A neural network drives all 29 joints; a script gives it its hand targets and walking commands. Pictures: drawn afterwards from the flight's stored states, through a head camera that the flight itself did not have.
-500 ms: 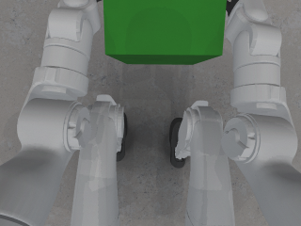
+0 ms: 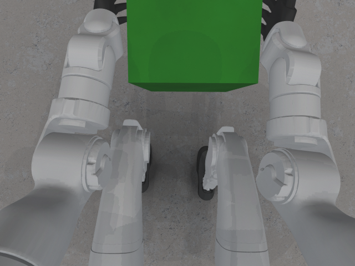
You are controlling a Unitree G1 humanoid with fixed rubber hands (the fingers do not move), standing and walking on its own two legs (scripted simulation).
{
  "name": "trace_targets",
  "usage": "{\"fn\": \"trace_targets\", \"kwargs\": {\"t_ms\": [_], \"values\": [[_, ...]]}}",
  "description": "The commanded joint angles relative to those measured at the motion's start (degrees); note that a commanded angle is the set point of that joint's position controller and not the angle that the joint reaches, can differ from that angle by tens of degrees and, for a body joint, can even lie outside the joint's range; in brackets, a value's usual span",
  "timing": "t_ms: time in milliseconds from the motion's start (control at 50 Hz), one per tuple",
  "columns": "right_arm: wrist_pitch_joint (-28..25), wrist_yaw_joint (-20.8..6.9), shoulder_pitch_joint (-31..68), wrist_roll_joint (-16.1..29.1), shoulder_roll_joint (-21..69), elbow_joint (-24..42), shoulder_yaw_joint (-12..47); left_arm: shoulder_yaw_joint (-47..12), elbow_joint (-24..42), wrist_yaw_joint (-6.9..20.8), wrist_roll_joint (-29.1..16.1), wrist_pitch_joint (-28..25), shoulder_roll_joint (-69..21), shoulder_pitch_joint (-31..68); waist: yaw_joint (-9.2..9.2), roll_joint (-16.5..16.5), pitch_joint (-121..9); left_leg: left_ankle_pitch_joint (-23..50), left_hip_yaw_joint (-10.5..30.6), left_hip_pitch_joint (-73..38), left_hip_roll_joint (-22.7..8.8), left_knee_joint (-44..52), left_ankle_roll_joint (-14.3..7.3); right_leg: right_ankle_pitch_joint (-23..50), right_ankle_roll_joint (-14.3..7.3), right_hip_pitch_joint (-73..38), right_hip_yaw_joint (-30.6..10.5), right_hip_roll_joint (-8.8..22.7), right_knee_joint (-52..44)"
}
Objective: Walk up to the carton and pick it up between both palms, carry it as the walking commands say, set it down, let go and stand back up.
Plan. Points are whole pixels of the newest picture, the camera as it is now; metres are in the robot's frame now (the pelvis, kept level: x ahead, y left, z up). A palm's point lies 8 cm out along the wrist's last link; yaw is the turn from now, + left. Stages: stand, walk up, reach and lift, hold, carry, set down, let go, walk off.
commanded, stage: reach and lift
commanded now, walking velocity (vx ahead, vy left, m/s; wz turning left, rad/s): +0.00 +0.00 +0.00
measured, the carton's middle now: (190, 36) +0.54 +0.00 -0.12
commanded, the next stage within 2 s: none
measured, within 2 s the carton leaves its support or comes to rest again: neither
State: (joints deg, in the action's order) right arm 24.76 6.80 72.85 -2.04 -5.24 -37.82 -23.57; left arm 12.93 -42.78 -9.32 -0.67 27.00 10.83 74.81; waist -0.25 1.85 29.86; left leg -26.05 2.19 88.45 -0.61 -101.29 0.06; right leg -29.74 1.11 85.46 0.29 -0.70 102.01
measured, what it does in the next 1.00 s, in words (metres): rises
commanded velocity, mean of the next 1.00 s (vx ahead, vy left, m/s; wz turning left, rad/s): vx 0.00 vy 0.00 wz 0.00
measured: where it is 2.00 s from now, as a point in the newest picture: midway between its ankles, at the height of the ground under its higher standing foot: (173, 178)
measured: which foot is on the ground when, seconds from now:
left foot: down 0.00-1.00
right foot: down 0.00-1.00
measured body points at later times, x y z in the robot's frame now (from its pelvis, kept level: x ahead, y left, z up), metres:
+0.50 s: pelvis +0.00 +0.00 +0.06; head +0.26 +0.03 +0.41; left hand +0.52 +0.15 +0.01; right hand +0.52 -0.14 +0.03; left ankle +0.17 +0.12 -0.48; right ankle +0.15 -0.13 -0.48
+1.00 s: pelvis +0.04 +0.00 +0.12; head +0.20 +0.03 +0.54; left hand +0.49 +0.15 +0.10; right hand +0.49 -0.15 +0.12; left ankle +0.17 +0.12 -0.48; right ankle +0.15 -0.13 -0.48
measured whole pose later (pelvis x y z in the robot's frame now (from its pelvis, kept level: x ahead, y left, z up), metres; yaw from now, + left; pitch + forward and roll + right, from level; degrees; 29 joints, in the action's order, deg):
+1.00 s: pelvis +0.04 +0.00 +0.12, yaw +1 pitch +12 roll -2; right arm 24.9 3.9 50.4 -7.3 1.4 -37.5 -25.4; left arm 14.0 -44.1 -9.3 3.9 26.4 1.8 53.3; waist -0.3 1.8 9.3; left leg -22.3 2.2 66.0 -0.3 -75.8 0.1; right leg -25.3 1.1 63.2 0.0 -0.8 75.9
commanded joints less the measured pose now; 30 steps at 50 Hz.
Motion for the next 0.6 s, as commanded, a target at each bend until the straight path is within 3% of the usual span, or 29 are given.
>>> {"fn": "trace_targets", "kwargs": {"t_ms": [0, 40, 60, 100, 120, 140, 160, 200, 220, 240, 280, 320, 340, 360, 380, 400, 420, 460, 500, 520, 560, 580], "values": [[0.9, -16.3, 41.4, 9.4, 71.4, 9.2, 34.3, -26.2, 13.8, 18.9, -6.8, -2.3, -75.6, 41.1, -0.66, -5.0, -132.0, 10.0, -3.8, -41.9, 10.5, 16.8, 0.3, 10.7, -0.6, -29.6, 1.6, -9.9, -18.8], [1.3, -16.6, 40.8, 8.9, 71.4, 7.0, 33.9, -24.6, 13.3, 18.9, -6.4, -2.2, -74.5, 41.2, 0.5, -4.9, -130.0, 8.5, -4.0, -41.1, 10.4, 17.7, 0.4, 8.6, -0.9, -28.9, 1.2, -9.6, -19.7], [1.3, -16.5, 40.5, 8.5, 71.9, 7.4, 34.1, -24.7, 13.3, 18.8, -6.1, -2.4, -74.1, 41.3, -0.13, -3.7, -130.1, 7.7, -3.5, -41.2, 10.3, 18.0, 0.1, 8.3, -0.7, -29.6, 0.9, -9.6, -20.4], [1.4, -16.5, 39.3, 8.0, 70.3, 5.5, 32.7, -24.7, 12.3, 19.1, -6.5, -2.2, -73.8, 41.7, -0.9, -4.4, -127.4, 6.3, -3.4, -39.9, 10.1, 19.1, 0.3, 7.3, -0.9, -29.1, 1.1, -9.3, -21.1], [1.3, -16.7, 40.3, 9.3, 71.6, 7.4, 34.3, -25.9, 14.8, 18.9, -6.9, -2.2, -74.8, 41.4, -0.42, -5.7, -131.2, 7.5, -3.5, -43.7, 10.2, 19.3, 0.4, 8.4, -0.9, -30.8, 0.7, -9.6, -21.4], [1.7, -16.8, 39.0, 8.2, 71.1, 3.3, 32.4, -23.4, 11.1, 19.1, -5.7, -2.3, -73.4, 40.3, -0.38, -5.4, -124.0, 5.0, -3.5, -39.7, 9.8, 20.1, 0.1, 6.2, -0.8, -28.5, 0.9, -9.2, -22.0], [1.5, -16.8, 39.4, 8.8, 72.4, 7.2, 34.6, -25.3, 14.9, 19.2, -6.5, -2.4, -74.6, 41.3, 0.15, -4.8, -130.9, 7.0, -3.9, -43.7, 10.2, 20.5, 0.2, 7.7, -0.8, -32.2, 0.7, -9.6, -22.6], [1.3, -16.6, 40.1, 9.2, 71.3, 9.4, 35.4, -26.6, 15.2, 19.2, -7.3, -2.2, -75.4, 40.6, -1.53, -4.5, -132.9, 8.3, -3.1, -46.3, 10.1, 21.0, 0.2, 8.9, -0.7, -33.9, 1.0, -9.6, -22.8], [1.5, -16.6, 38.3, 8.8, 71.4, 7.0, 34.5, -25.9, 14.3, 19.2, -7.0, -2.2, -75.0, 40.3, -1.29, -5.2, -130.7, 7.6, -2.9, -45.1, 10.1, 21.5, 0.3, 8.7, -0.7, -33.4, 1.0, -9.3, -23.0], [1.3, -16.6, 39.0, 9.5, 71.6, 9.8, 36.4, -28.3, 17.2, 19.0, -8.0, -2.3, -75.9, 40.7, -1.76, -5.5, -133.8, 9.0, -3.3, -47.1, 10.2, 21.1, 0.6, 10.1, -0.9, -35.2, 0.6, -9.5, -23.5], [1.3, -16.6, 36.9, 8.8, 72.0, 7.5, 35.1, -26.4, 13.5, 19.2, -6.6, -2.3, -75.6, 38.1, -1.04, -5.4, -128.2, 7.5, -2.7, -45.6, 10.1, 23.0, 0.1, 8.9, -0.8, -34.5, 0.3, -9.2, -24.7], [1.3, -16.6, 37.9, 10.3, 73.0, 9.9, 37.0, -28.1, 16.6, 19.1, -7.3, -2.3, -75.1, 38.6, -0.37, -4.7, -132.0, 8.7, -2.3, -49.0, 10.1, 24.1, 0.0, 9.6, -0.6, -37.2, 0.0, -9.3, -26.0], [1.5, -16.7, 36.5, 9.0, 71.3, 7.7, 34.9, -27.6, 14.9, 19.0, -7.1, -2.1, -75.1, 38.3, -1.57, -5.0, -128.9, 7.4, -2.2, -47.8, 10.0, 24.3, 0.2, 8.5, -1.0, -35.4, 0.1, -9.3, -26.0], [1.5, -16.7, 34.3, 8.1, 71.7, 5.0, 33.4, -26.1, 13.6, 19.1, -6.1, -2.0, -75.2, 38.2, -1.82, -6.4, -125.0, 5.4, -2.1, -47.4, 9.8, 25.3, 0.2, 6.6, -1.1, -33.5, 0.0, -9.0, -26.8], [1.5, -17.0, 34.6, 7.3, 71.8, 4.1, 32.8, -25.5, 12.2, 19.3, -5.6, -2.0, -75.0, 37.5, -1.45, -5.6, -122.6, 5.2, -1.8, -47.0, 9.7, 26.3, 0.3, 6.5, -1.1, -32.9, 0.5, -9.1, -27.3], [1.3, -17.0, 33.0, 7.2, 71.6, 5.8, 33.3, -27.0, 13.4, 19.4, -6.2, -1.9, -77.1, 35.5, -3.07, -6.3, -125.1, 6.0, -1.8, -49.1, 9.7, 26.4, 0.5, 7.8, -1.4, -35.2, 0.6, -9.1, -27.8], [1.2, -17.0, 34.5, 7.8, 72.1, 7.4, 34.6, -27.6, 14.6, 19.4, -7.2, -2.3, -77.2, 37.2, -2.29, -4.7, -126.9, 6.0, -1.9, -49.4, 9.8, 26.6, 0.4, 7.4, -1.4, -37.2, -0.1, -9.1, -28.5], [1.1, -17.2, 34.7, 8.5, 70.9, 8.5, 35.3, -28.6, 16.5, 19.4, -7.1, -2.4, -76.1, 36.9, -1.84, -6.1, -129.2, 9.6, -1.5, -52.3, 9.6, 27.3, 0.6, 10.5, -1.2, -38.0, 0.0, -9.0, -28.7], [1.1, -17.3, 34.1, 8.2, 71.0, 7.6, 34.7, -29.1, 17.0, 19.1, -7.3, -2.2, -77.3, 37.6, -3.6, -7.1, -127.7, 6.5, -0.9, -54.3, 9.6, 28.9, 0.6, 7.4, -1.6, -37.5, -0.1, -8.9, -30.2], [0.9, -17.2, 33.9, 7.9, 72.3, 8.3, 35.0, -29.1, 16.7, 19.4, -6.7, -2.3, -76.4, 36.7, -2.49, -5.5, -126.6, 6.7, -1.3, -53.1, 9.8, 29.1, 0.3, 7.9, -1.4, -39.2, -0.2, -9.0, -31.2], [0.9, -17.1, 31.4, 7.8, 73.7, 8.3, 35.6, -29.1, 16.9, 19.6, -6.3, -2.8, -76.7, 34.9, -2.06, -5.5, -128.2, 9.2, -1.7, -52.9, 10.0, 29.2, 0.4, 11.4, -1.3, -43.1, -0.8, -9.0, -31.8], [1.1, -17.2, 31.5, 7.4, 73.2, 7.4, 35.3, -27.4, 14.2, 19.7, -5.9, -2.6, -76.5, 33.1, -1.91, -4.3, -125.8, 7.7, -1.2, -52.6, 9.8, 30.4, -0.1, 9.6, -0.9, -42.1, -0.6, -8.6, -32.0]]}}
